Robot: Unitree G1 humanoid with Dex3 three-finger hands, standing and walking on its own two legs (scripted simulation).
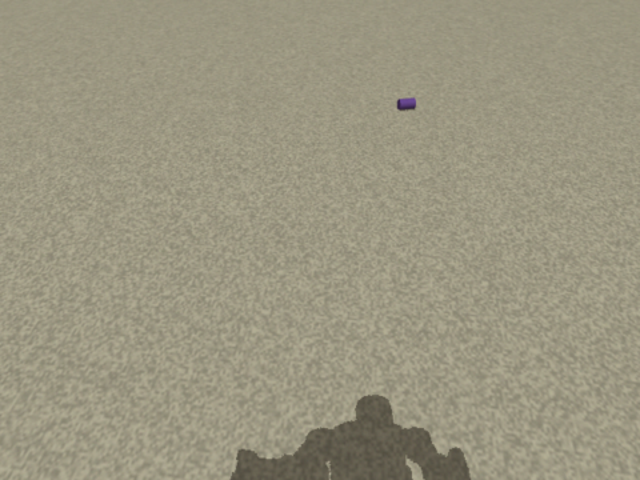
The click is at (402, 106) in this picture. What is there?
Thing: lying can
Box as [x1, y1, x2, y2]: [397, 98, 415, 109]
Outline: 415,99 398,99 398,109 413,108 415,106
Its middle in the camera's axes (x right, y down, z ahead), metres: +0.51 -0.81 +2.29
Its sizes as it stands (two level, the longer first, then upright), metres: 0.093 0.060 0.060
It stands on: the floor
